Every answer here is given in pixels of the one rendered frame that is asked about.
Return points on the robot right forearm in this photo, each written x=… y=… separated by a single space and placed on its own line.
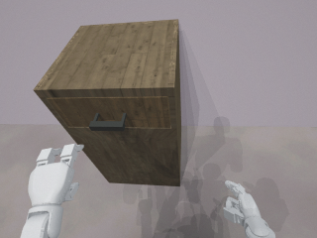
x=256 y=227

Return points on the cabinet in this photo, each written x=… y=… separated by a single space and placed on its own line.
x=131 y=59

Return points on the robot left hand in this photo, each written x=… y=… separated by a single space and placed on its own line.
x=51 y=183

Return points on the handle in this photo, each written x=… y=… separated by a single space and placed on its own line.
x=96 y=125

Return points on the robot left forearm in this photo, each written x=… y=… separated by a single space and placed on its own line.
x=43 y=221

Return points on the robot right hand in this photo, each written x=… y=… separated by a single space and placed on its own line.
x=237 y=211

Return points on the drawer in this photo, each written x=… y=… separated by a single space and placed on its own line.
x=142 y=111

